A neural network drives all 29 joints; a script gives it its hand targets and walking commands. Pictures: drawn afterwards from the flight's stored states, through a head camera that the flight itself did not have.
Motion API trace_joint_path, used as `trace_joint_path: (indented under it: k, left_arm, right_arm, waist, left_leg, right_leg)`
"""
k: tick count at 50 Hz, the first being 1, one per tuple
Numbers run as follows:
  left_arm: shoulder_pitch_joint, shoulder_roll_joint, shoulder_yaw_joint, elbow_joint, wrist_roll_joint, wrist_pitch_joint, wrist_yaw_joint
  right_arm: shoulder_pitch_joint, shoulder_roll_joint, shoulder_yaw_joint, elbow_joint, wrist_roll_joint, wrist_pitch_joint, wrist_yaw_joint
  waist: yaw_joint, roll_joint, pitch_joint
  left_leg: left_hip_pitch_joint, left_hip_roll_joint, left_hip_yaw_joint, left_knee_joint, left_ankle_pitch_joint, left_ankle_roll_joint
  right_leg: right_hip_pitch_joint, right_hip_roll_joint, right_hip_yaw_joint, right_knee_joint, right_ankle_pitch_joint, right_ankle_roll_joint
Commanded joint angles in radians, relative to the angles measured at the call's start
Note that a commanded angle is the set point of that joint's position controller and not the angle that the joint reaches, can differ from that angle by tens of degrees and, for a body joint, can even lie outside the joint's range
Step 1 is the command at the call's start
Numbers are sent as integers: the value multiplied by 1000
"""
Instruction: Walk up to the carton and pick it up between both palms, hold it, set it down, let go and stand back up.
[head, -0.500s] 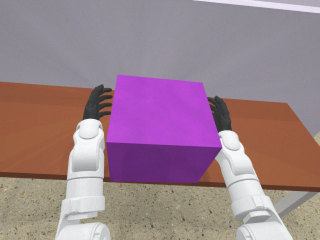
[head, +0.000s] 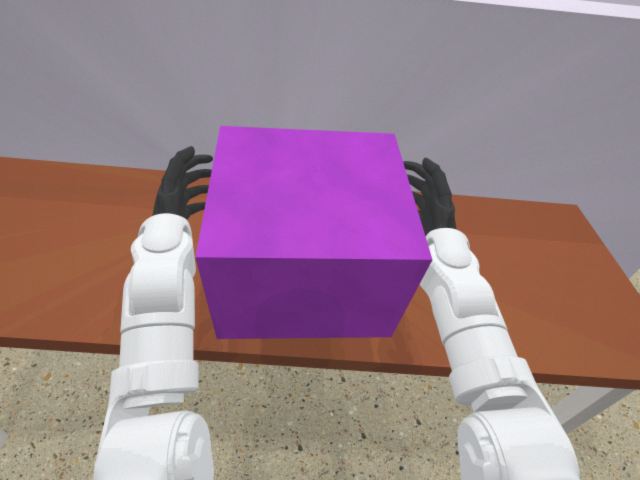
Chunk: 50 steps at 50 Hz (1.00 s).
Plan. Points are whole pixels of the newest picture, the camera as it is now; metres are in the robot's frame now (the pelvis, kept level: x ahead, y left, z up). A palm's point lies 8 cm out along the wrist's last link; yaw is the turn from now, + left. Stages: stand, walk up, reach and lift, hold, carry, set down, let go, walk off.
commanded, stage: reach and lift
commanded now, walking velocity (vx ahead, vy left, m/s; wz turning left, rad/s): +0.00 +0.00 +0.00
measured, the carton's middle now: (307, 234) +0.38 +0.00 +0.13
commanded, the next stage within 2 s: hold in 0.38 s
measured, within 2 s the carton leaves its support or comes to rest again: neither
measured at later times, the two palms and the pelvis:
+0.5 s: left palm (159, 209) +0.36 +0.17 +0.19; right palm (435, 229) +0.34 -0.15 +0.17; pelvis -0.01 +0.02 +0.00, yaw -2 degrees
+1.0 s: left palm (155, 214) +0.35 +0.17 +0.19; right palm (437, 217) +0.35 -0.15 +0.18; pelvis -0.01 +0.00 +0.00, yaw +0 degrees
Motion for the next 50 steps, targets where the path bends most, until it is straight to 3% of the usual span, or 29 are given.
trace_joint_path:
  k: [1, 5, 10, 17, 24, 32, 38, 45, 50]
  left_arm:
    - [-383, -462, -450, -131, -57, 21, -176]
    - [-401, -486, -546, -300, -102, 33, -181]
    - [-441, -514, -616, -373, -130, 56, -152]
    - [-460, -528, -580, -286, -106, 102, -127]
    - [-500, -517, -461, -175, -50, 117, -106]
    - [-547, -503, -442, -155, -57, 115, -113]
    - [-544, -501, -502, -238, -90, 99, -119]
    - [-495, -452, -453, -248, -66, 123, -152]
    - [-493, -452, -452, -275, -71, 142, -172]
  right_arm:
    - [-591, 549, 492, -301, 80, -32, 27]
    - [-551, 559, 559, -407, 129, -18, 7]
    - [-549, 504, 540, -446, 138, -1, 25]
    - [-628, 435, 434, -398, 99, 5, 79]
    - [-705, 442, 359, -271, 58, -7, 131]
    - [-728, 483, 355, -229, 55, -21, 124]
    - [-724, 523, 438, -340, 90, -16, 84]
    - [-683, 529, 473, -343, 105, 42, 53]
    - [-678, 535, 482, -368, 116, 65, 43]
  waist:
    - [-17, 36, -352]
    - [-46, 91, -347]
    - [-53, 133, -344]
    - [-33, 115, -312]
    - [22, 76, -270]
    - [6, 80, -320]
    - [-16, 87, -413]
    - [-3, 43, -347]
    - [-4, 34, -330]
  left_leg:
    - [45, -71, 31, -27, 174, 18]
    - [104, -70, 7, 15, 341, -17]
    - [198, -41, -13, 45, 463, -50]
    - [198, -6, -1, 3, 328, -47]
    - [125, -5, 37, -54, 135, -9]
    - [124, -25, 59, -44, 140, 6]
    - [116, -49, 47, -3, 230, 1]
    - [52, -63, 43, -35, 148, 22]
    - [67, -59, 39, -38, 159, 23]
  right_leg:
    - [291, -38, 22, 30, 540, 122]
    - [276, -12, 9, 51, 657, 108]
    - [152, 32, -10, 16, 452, 69]
    - [84, 52, -31, -37, 143, 30]
    - [77, 40, -33, -45, 35, 23]
    - [125, 18, -27, -38, 113, 47]
    - [217, 2, -10, -4, 305, 76]
    - [247, -16, 9, -1, 323, 98]
    - [237, -7, 2, -6, 313, 96]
